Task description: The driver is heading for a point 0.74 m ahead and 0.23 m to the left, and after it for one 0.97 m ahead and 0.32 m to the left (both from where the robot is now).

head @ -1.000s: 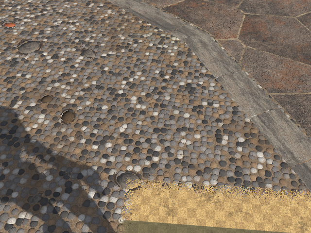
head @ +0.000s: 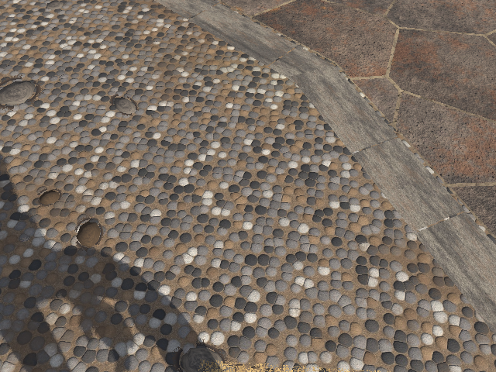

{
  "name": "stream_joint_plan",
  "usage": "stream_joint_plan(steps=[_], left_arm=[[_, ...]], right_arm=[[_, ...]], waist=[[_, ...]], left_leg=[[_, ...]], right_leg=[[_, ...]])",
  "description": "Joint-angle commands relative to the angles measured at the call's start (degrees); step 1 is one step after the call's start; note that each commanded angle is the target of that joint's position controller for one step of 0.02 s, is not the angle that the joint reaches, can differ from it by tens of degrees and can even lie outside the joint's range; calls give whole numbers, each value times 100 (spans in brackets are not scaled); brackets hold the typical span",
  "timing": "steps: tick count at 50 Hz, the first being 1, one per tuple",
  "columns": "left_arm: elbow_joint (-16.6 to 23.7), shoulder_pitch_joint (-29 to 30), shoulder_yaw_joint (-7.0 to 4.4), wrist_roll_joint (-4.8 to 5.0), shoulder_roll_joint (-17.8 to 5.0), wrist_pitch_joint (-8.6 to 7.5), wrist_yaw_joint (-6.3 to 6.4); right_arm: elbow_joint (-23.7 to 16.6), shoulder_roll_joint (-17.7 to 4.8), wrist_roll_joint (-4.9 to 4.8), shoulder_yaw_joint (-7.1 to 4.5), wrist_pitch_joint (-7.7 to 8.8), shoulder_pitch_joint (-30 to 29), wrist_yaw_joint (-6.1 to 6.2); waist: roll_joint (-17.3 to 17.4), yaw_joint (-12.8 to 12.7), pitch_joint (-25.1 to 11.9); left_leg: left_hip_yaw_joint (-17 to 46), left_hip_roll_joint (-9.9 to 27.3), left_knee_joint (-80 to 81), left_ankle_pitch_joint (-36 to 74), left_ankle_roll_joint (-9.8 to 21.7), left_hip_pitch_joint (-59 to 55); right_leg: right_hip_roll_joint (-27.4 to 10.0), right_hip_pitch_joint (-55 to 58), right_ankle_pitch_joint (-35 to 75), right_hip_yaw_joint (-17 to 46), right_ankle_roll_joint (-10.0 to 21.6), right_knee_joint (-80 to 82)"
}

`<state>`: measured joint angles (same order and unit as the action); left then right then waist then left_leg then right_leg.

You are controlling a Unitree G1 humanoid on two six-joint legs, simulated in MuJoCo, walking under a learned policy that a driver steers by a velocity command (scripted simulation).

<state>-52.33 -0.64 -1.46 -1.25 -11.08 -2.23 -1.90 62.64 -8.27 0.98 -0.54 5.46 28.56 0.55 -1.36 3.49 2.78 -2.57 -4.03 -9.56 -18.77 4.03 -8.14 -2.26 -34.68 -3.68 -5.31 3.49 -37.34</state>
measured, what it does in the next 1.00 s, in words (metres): walks ahead, turning left: right foot, then left foot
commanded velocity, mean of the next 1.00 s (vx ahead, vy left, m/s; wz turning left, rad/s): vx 0.49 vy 0.00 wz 0.49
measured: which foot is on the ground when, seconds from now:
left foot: down 0.00-0.10, up 0.12-0.62, down 0.64-1.00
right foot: up 0.00-0.06, down 0.08-0.66, up 0.68-1.00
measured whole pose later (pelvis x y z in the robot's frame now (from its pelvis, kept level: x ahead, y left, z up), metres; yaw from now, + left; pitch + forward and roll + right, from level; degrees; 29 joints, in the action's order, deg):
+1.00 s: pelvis +0.53 +0.11 +0.01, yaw +32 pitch +2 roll +0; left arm -43.8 -3.3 -2.5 -2.4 -14.0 -1.4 -1.3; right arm 52.4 -14.5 0.2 -4.3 3.0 22.8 -0.2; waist -2.3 4.0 2.6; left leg 5.5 -8.3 -15.9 -14.2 7.5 2.5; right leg -6.8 -39.1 -4.8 1.9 -2.9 -47.1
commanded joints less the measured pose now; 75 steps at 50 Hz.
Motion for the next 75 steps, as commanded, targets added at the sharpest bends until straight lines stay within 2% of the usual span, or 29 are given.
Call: stream_joint_plan(steps=[1,3,4,5,6,7,8,10,16,26,29,31,32,33,34,35,37,40,45,53,56,58,59,60,61,63,66,71,75], left_arm=[[410,141,-107,24,-458,-114,71],[10,-1196,-245,28,-707,-207,171],[-222,-2086,-350,-63,-944,-271,239],[-238,-2767,-487,-236,-1516,-298,296],[-187,-2508,-511,-142,-1528,-208,221],[-25,-1757,-429,-14,-1134,-171,190],[83,-1235,-321,33,-729,-213,178],[-29,-1150,-232,24,-428,-318,221],[-234,-1778,-249,26,-534,-519,269],[-478,-2645,-245,5,-717,-416,379],[-459,-2550,-305,-21,-943,-306,437],[-383,-2474,-360,-25,-1113,-191,410],[-263,-2326,-364,3,-1121,-171,367],[133,-2463,-241,114,-491,-204,267],[465,-1831,-310,89,-798,-292,207],[647,-1255,-297,78,-812,-371,171],[535,-1447,-278,60,-756,-423,187],[554,-1665,-267,-168,-656,-106,145],[1007,-608,-224,-143,-655,42,92],[1633,755,-102,-47,-730,-73,24],[1519,10,-163,-9,-971,-155,79],[1083,-1528,-296,-51,-1262,-267,207],[1058,-2417,-373,-197,-1661,-298,304],[1027,-2167,-480,-258,-2111,-233,272],[1108,-1729,-394,-112,-1505,-167,213],[1094,-1201,-225,-76,-839,-191,159],[794,-1487,-202,-16,-840,-330,142],[513,-1896,-233,59,-939,-431,106],[326,-2078,-199,78,-935,-381,92]], right_arm=[[-122,-977,6,-172,42,61,52],[-182,-1093,13,-212,14,-180,48],[-244,-1050,-25,-202,5,-233,21],[-423,-553,-135,-98,-6,133,-25],[-359,-510,-229,-157,-69,577,-20],[-437,-894,-93,-261,-135,80,4],[-562,-838,-48,-272,-137,-396,-40],[-626,-629,62,-294,-231,-556,-108],[-989,-494,90,-326,-517,-1215,-256],[-1751,-492,107,-225,-451,-3010,-411],[-1700,-659,127,-311,-459,-2606,-369],[-1416,-911,136,-455,-406,-1578,-309],[-1170,-1202,204,-593,-359,-732,-239],[-1202,-1896,263,-776,-365,-516,-162],[-1300,-2061,92,-804,-456,-517,-159],[-1265,-1920,33,-754,-491,-764,-107],[-1297,-1384,-17,-616,-414,-1304,-62],[-1328,-1213,-114,-520,-223,-1387,-38],[-1265,-1438,-101,-555,-163,-735,-71],[-1306,-1563,-15,-565,-218,-83,4],[-1475,-1759,9,-611,-195,-531,47],[-1500,-1738,-22,-599,-121,-683,-32],[-1664,-1218,-53,-453,-79,-489,-68],[-1738,-885,-228,-402,-103,405,-79],[-1502,-1306,-3,-425,-183,234,-26],[-1594,-1223,47,-396,-202,-528,-108],[-1649,-1107,135,-359,-326,-643,-217],[-1947,-1004,167,-263,-367,-1549,-306],[-2071,-671,105,-64,-293,-2218,-311]], waist=[[638,-385,345],[562,-940,-375],[400,-1290,-881],[-467,-1215,-1738],[-1083,-907,-2158],[-270,-666,-1235],[4,-582,-519],[-70,-299,-4],[-132,-168,139],[-199,-578,372],[-461,-298,29],[-469,117,-567],[-129,561,-999],[1090,329,-1552],[816,368,-1808],[332,303,-945],[-151,-216,-219],[20,-537,-301],[342,-242,-74],[574,230,5],[669,-239,-151],[311,-942,-968],[-344,-1156,-1851],[-1895,-514,-2214],[-759,-414,-1470],[41,-369,-407],[-459,-245,-326],[-360,-303,-113],[-413,-436,-85]], left_leg=[[630,1590,-460,5154,560,532],[569,1428,-1963,5883,420,539],[494,1191,-3217,4744,351,1346],[194,625,-5127,1978,224,2728],[380,-62,-6611,-1044,189,3900],[624,454,-6800,-508,257,4263],[595,656,-6522,-47,254,4240],[597,947,-6035,222,223,3859],[380,1121,-5498,1082,40,4498],[-551,723,-2836,1657,206,4465],[-833,222,-2681,758,546,3701],[-790,-143,-2293,371,828,2526],[-260,65,-1757,446,1060,1216],[2424,1857,-1677,193,1841,-724],[4618,2432,-685,168,2229,-998],[3611,2292,-535,501,1997,-477],[2465,1776,-412,1795,1481,851],[1761,1253,-352,2907,1324,1505],[1685,992,-233,3019,1105,1508],[2128,1107,-709,3422,913,591],[2219,1114,-1233,4125,583,933],[1812,636,-3034,4428,349,1393],[1425,280,-4713,2458,250,2140],[984,-581,-6057,-1292,69,3752],[1138,-62,-6480,-859,136,4212],[1008,280,-6037,-40,70,4081],[897,408,-5573,54,-32,3761],[601,671,-4684,698,-214,4485],[-23,588,-3115,1377,-341,3648]], right_leg=[[301,738,-108,-57,220,402],[552,2196,-292,-46,392,790],[113,3556,-343,374,520,1010],[-1552,5005,-1417,2381,844,1212],[-2385,5294,-2017,4572,1367,2160],[-2140,4399,-2731,3929,1169,2391],[-1911,3463,-2527,3093,1015,2636],[-1463,2485,-1375,1880,681,2874],[-1228,2507,-158,436,543,3123],[-1271,3874,2201,-801,340,2608],[-1358,4275,4597,-1061,300,1541],[-1388,4106,4704,-1085,289,-178],[-1273,3208,3481,-1142,110,-1676],[-461,693,-955,-1057,-225,-3840],[367,-515,-2639,213,-347,-4852],[-79,-1105,-2025,643,-271,-4654],[-443,-507,-1399,665,-261,-3582],[-507,167,-1366,644,-501,-2945],[-445,-423,-464,471,-695,-1780],[7,-448,174,522,-507,20],[240,1006,-261,586,-270,658],[188,3023,-238,570,6,1061],[-1204,4277,-1378,2022,271,1141],[-2345,5066,-1548,4914,995,2059],[-2130,4356,-2396,4922,976,2205],[-1537,3076,-1499,3131,768,2364],[-1102,2631,88,2013,663,2519],[-1051,2798,438,1363,823,2948],[-697,2588,2887,481,600,2553]])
